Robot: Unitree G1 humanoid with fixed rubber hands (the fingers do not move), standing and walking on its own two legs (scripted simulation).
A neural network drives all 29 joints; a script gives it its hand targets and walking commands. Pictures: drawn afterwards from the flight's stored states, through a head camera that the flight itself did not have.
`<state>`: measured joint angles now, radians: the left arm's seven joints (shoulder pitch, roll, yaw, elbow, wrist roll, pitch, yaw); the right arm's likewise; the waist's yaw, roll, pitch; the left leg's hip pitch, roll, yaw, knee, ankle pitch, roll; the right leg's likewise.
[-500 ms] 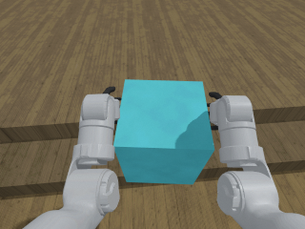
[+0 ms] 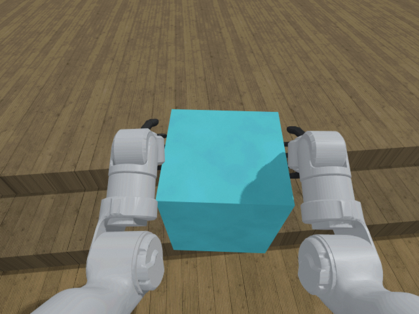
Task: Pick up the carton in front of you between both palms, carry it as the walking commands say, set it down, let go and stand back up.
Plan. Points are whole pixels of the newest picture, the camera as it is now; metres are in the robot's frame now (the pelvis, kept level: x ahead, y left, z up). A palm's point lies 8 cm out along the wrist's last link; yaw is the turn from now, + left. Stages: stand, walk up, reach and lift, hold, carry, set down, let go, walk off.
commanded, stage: carry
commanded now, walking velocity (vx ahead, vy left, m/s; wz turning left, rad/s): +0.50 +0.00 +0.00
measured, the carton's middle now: (221, 186) +0.36 +0.00 +0.03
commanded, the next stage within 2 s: none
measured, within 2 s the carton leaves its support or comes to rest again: neither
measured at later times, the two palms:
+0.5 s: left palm (170, 93) +0.47 +0.10 +0.19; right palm (312, 92) +0.48 -0.18 +0.18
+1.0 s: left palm out of the picture +0.81 +0.05 +0.29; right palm out of the picture +0.73 -0.22 +0.30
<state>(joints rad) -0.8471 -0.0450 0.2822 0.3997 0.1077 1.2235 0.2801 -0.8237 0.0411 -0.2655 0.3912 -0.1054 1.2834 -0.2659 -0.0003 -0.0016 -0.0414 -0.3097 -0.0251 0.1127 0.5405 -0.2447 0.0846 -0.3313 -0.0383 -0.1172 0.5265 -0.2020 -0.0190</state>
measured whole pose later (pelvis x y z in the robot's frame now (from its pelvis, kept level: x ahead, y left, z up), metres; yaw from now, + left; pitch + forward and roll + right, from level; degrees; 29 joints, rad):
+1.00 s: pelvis +0.37 -0.01 +0.13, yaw -3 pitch +4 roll +1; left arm -1.04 -0.03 0.44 0.07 0.20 1.34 0.15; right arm -1.06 0.11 -0.33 0.08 -0.03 1.41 -0.47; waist -0.19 -0.01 0.14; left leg -0.29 -0.01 0.15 0.57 -0.35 0.08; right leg -1.04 -0.01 -0.01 1.77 -0.48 -0.11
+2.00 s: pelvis +0.99 +0.00 +0.38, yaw -2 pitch +4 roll +1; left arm -1.05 -0.01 0.39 0.14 0.16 1.37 0.20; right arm -1.10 0.07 -0.35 0.19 -0.11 1.42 -0.36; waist -0.07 -0.03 0.06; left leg -0.41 0.02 0.17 0.67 -0.33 0.05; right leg -0.79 -0.04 -0.03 1.02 -0.27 -0.07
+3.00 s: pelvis +1.55 -0.01 +0.40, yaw +0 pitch +5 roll +0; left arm -0.42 -0.21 0.17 -0.08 0.20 1.17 0.21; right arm -0.37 0.19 -0.22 -0.15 -0.15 1.25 -0.25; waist -0.02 0.02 -0.09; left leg -0.33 0.04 0.08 0.85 -0.53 -0.04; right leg -0.37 -0.03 -0.19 0.44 -0.15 -0.06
